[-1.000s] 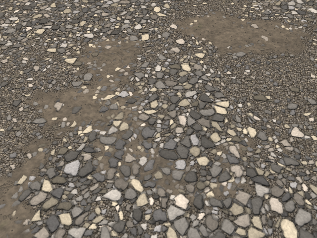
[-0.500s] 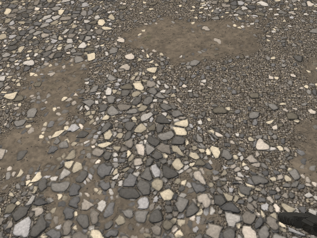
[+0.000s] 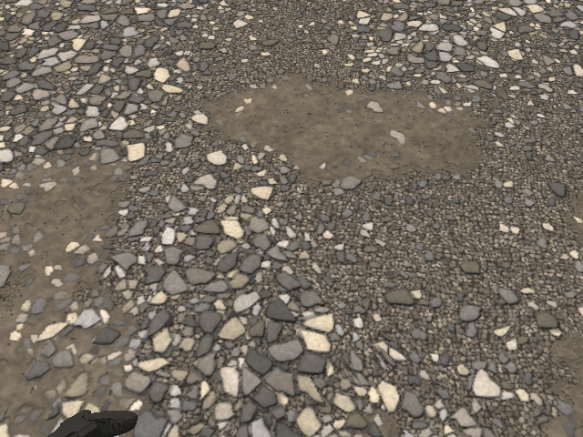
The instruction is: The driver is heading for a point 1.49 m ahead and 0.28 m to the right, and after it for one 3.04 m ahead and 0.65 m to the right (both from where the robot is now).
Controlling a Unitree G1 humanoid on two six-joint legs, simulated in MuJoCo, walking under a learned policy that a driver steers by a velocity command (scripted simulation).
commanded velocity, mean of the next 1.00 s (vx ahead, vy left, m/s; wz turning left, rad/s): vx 0.12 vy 0.00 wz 0.04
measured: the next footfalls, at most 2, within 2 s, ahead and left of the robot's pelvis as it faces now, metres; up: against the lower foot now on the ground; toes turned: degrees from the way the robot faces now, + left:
right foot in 0.10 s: +0.27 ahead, -0.14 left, +0.00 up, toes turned +2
left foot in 0.46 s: +0.27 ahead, +0.09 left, +0.00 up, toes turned +5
